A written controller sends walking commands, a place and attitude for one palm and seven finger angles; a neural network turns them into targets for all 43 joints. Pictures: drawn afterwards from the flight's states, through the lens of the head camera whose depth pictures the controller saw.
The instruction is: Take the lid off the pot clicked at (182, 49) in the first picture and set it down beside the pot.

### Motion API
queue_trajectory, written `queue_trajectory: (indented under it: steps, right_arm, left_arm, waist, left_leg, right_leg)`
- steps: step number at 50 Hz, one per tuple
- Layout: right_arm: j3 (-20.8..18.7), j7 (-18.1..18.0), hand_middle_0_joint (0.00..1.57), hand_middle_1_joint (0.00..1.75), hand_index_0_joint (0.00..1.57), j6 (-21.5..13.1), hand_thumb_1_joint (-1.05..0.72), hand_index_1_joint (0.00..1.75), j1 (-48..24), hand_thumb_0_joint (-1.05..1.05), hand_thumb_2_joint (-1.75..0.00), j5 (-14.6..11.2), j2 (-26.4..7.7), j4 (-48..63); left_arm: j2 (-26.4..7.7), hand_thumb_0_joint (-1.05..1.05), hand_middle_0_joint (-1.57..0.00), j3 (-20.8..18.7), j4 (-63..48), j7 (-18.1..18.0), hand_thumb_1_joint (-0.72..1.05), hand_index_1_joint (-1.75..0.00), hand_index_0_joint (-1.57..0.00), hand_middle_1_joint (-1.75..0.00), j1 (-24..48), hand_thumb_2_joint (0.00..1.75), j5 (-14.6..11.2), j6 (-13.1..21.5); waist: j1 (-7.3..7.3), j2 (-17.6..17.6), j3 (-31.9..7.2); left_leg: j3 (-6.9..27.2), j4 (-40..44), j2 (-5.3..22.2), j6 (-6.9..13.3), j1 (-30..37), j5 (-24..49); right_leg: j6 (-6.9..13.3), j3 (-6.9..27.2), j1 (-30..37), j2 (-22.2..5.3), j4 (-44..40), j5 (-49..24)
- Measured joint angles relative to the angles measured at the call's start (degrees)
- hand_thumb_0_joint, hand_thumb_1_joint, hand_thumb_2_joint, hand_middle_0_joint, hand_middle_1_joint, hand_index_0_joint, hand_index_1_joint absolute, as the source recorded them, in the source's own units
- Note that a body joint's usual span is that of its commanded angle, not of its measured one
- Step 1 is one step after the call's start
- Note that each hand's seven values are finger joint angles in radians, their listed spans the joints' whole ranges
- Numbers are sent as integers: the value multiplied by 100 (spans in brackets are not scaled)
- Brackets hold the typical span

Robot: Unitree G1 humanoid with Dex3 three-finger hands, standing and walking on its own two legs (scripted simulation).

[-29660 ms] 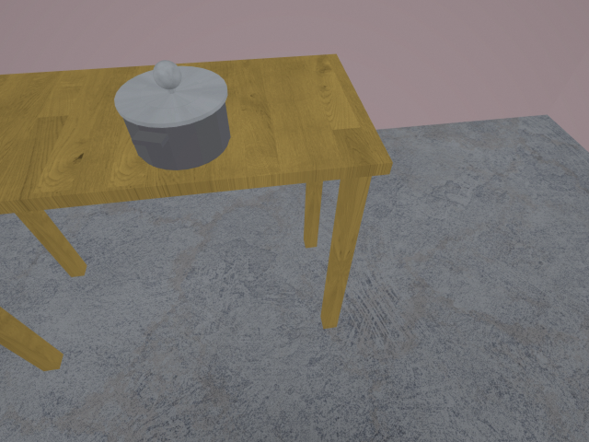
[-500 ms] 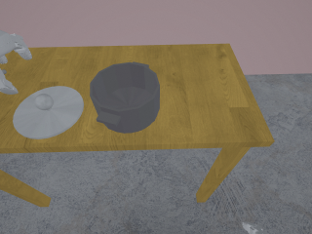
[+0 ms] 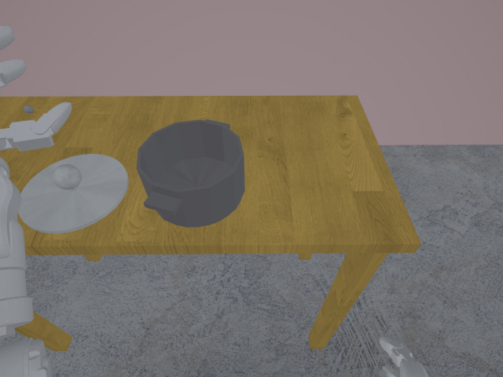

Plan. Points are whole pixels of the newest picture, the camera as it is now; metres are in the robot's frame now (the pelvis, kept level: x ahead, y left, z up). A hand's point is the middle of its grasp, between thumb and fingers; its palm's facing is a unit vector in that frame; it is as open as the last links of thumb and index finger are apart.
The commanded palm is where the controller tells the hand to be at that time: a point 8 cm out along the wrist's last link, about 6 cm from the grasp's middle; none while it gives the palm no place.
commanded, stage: draw the hand back to the body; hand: left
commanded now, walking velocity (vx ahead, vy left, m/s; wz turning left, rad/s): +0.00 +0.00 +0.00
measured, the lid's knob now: (67, 176) +0.43 +0.37 +0.07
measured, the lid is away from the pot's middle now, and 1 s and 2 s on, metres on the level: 0.24 0.24 0.24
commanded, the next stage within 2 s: step back with the hand held close in 1.40 s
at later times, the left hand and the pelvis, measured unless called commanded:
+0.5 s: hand (20, 162) +0.27 +0.26 +0.26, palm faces +0.54 -0.81 -0.22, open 8.2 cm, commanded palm +0.22 +0.29 +0.25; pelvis -0.01 -0.03 +0.00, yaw +0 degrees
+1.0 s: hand out of the picture +0.19 +0.24 +0.24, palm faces +0.49 -0.83 -0.25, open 7.4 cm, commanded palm +0.14 +0.28 +0.24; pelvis -0.03 -0.01 +0.00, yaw +0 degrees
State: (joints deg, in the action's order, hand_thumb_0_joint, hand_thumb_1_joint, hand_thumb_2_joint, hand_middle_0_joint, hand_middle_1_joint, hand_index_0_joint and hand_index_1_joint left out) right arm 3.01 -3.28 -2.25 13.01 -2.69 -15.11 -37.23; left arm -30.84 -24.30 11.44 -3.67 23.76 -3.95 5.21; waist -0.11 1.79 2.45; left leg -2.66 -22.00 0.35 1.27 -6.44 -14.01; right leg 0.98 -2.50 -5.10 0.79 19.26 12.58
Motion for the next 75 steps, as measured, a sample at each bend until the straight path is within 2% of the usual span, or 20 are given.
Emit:
queue_trajectory:
  steps: [10,17,35,49,64,69,75]
  right_arm:
    - [-226,-9,20,30,20,6,-91,30,-109,2,-90,-20,-188,-192]
    - [-202,-47,20,30,20,-78,-91,30,-329,2,-90,-9,-112,-163]
    - [-95,-95,20,30,20,-225,-91,30,-492,2,-90,78,133,-181]
    - [-149,-66,20,30,20,-357,-91,30,-374,2,-90,177,163,-231]
    - [-104,10,20,30,20,-449,-91,30,-373,2,-90,257,288,-112]
    - [-68,-20,20,30,20,-473,-91,30,-379,2,-90,263,323,-118]
    - [-29,-13,20,30,20,-472,-91,30,-401,2,-90,284,363,-121]
  left_arm:
    - [148,1,-34,-220,-813,-43,28,-61,-34,-60,-927,80,-208,-37]
    - [353,1,-30,-198,-1190,-82,44,-52,-30,-52,-1261,83,-266,-27]
    - [784,2,-22,-82,-2217,-106,83,-33,-22,-33,-2250,89,-396,130]
    - [970,2,-21,26,-3253,-92,89,-31,-21,-30,-3325,90,-369,242]
    - [1042,2,-21,234,-4365,-74,89,-30,-21,-30,-4482,90,-263,219]
    - [1039,2,-21,275,-4478,-112,89,-31,-21,-30,-4494,90,-224,193]
    - [1073,2,-21,265,-4508,-149,89,-30,-21,-30,-4461,90,-205,133]
  waist:
    - [-82,145,-76]
    - [-186,176,-54]
    - [-295,215,-4]
    - [-285,172,-22]
    - [-383,138,-76]
    - [-445,125,-65]
    - [-455,100,-51]
  left_leg:
    - [49,-45,105,-116,69,-61]
    - [90,-42,151,-177,135,-23]
    - [105,35,163,-184,277,138]
    - [26,28,105,-95,352,164]
    - [32,-90,19,6,317,130]
    - [65,-139,-7,28,304,120]
    - [65,-146,-19,42,296,126]
  right_leg:
    - [114,-46,45,103,111,117]
    - [182,-86,103,150,144,113]
    - [196,-102,269,165,21,-67]
    - [102,-24,359,105,-46,-164]
    - [-1,-31,386,18,-34,-185]
    - [-22,-64,401,-8,-16,-178]
    - [-34,-64,395,-20,-13,-187]
